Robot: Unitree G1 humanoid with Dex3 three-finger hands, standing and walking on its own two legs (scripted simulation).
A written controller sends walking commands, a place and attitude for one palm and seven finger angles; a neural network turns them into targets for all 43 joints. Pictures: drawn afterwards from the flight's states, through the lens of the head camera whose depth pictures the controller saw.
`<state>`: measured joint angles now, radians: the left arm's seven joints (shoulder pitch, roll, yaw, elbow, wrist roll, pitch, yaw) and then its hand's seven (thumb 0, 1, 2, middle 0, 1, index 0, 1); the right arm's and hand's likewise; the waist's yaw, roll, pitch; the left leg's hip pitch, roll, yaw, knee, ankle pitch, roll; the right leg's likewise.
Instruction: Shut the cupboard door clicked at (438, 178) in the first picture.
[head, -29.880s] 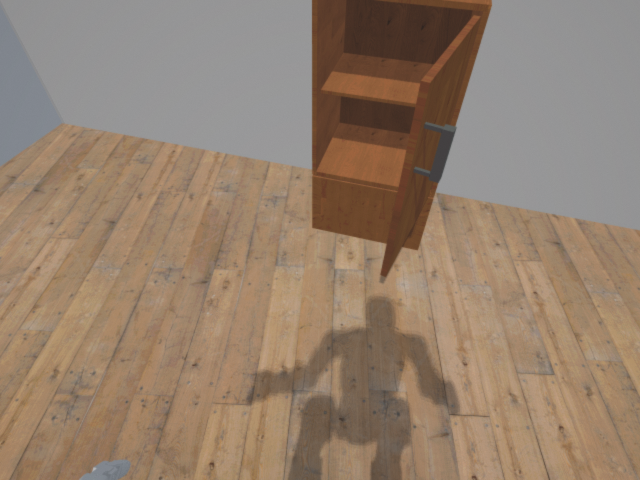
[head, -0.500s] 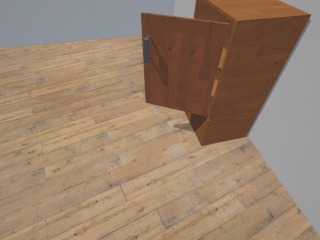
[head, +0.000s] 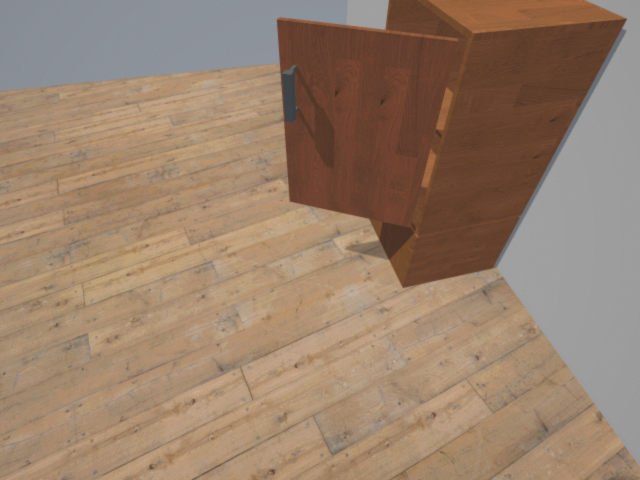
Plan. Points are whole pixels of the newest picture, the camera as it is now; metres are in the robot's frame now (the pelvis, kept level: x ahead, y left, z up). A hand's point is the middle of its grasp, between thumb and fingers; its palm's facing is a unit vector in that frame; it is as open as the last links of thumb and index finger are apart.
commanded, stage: look to check the result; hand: left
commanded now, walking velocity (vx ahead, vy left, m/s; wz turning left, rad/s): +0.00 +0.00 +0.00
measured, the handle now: (292, 93) +1.03 +0.14 -0.02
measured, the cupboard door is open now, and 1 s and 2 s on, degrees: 58 58 58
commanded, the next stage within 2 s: walk to a spot facing it in 0.24 s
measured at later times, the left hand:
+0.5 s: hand out of the picture +0.01 +0.17 -0.18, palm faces +0.06 -0.98 -0.18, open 7.3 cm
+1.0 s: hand out of the picture +0.11 +0.25 -0.15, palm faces +0.30 -0.93 -0.20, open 7.3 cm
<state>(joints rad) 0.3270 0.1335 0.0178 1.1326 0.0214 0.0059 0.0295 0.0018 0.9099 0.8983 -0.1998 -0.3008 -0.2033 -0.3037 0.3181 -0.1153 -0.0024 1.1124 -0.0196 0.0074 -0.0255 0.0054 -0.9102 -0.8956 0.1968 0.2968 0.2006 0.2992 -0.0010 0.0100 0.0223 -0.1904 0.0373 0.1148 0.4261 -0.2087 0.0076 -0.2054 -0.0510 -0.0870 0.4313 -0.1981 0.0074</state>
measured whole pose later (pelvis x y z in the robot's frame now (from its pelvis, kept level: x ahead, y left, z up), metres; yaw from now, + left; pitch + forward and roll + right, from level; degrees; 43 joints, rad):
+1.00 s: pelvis +0.06 +0.02 +0.01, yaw +19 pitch +2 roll -2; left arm 0.13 0.24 0.08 0.91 0.04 0.02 -0.03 0.01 0.91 0.90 -0.20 -0.30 -0.20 -0.30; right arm 0.39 -0.16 -0.03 1.02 -0.03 -0.03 -0.02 0.01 -0.91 -0.90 0.20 0.30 0.20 0.30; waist -0.05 -0.02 0.02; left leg -0.17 -0.05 -0.08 0.36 -0.22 0.06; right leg -0.56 -0.07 0.01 0.99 -0.23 0.07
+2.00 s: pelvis +0.29 +0.10 +0.00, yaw +45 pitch -1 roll -2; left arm 0.20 0.22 0.05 0.92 0.03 0.06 0.02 0.00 0.91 0.90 -0.20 -0.30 -0.20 -0.30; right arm 0.16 -0.16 0.00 0.93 -0.03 0.00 -0.03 0.00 -0.93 -0.89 0.20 0.30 0.21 0.30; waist 0.02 -0.01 0.06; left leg -0.20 0.00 0.10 0.46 -0.25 0.08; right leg -0.43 -0.07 0.04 0.90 -0.35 0.06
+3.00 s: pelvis +0.32 +0.11 -0.02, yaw +11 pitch +0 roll +0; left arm 0.14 0.26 0.07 0.85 0.03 0.07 -0.04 0.00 0.91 0.90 -0.20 -0.30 -0.20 -0.30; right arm 0.27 -0.24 -0.04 0.92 -0.03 0.03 -0.01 0.01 -0.90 -0.90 0.20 0.30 0.21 0.30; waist -0.02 0.03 0.07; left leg -0.25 0.17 0.24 0.64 -0.35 -0.04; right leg -0.26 -0.02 -0.06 0.57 -0.29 -0.01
